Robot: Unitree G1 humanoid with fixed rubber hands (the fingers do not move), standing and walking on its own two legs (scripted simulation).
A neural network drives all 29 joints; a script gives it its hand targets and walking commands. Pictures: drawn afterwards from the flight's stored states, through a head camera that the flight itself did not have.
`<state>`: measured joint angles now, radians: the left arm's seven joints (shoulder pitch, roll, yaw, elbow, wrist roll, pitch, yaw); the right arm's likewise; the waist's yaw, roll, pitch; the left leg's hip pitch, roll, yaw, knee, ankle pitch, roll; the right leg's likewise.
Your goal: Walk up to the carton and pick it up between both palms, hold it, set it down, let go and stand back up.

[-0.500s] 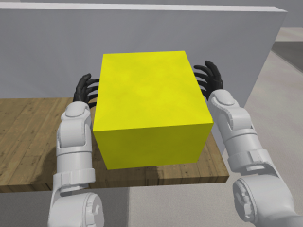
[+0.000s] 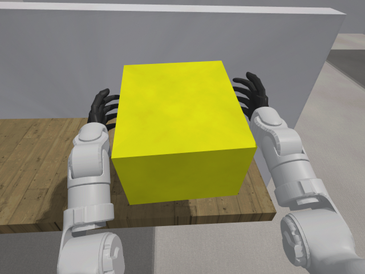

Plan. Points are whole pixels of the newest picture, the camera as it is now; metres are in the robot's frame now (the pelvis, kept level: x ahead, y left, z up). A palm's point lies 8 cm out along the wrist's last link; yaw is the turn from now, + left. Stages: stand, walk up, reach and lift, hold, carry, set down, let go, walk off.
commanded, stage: hold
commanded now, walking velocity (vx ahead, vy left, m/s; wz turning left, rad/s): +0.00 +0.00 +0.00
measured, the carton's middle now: (178, 127) +0.39 +0.01 +0.15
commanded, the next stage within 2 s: none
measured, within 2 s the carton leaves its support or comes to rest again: neither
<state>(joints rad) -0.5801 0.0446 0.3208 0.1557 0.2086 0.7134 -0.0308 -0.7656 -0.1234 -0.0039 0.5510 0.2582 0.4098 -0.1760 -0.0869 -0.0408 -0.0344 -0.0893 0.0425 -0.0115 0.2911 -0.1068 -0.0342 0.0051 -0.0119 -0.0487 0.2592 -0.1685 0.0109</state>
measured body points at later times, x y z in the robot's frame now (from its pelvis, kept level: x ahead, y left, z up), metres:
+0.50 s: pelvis +0.00 +0.00 +0.00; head -0.05 +0.02 +0.45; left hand +0.37 +0.18 +0.19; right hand +0.38 -0.16 +0.22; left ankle +0.04 +0.14 -0.75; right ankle -0.01 -0.12 -0.75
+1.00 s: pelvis +0.00 +0.00 +0.00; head -0.05 +0.02 +0.45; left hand +0.37 +0.18 +0.19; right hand +0.38 -0.16 +0.22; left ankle +0.04 +0.14 -0.75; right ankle -0.01 -0.12 -0.75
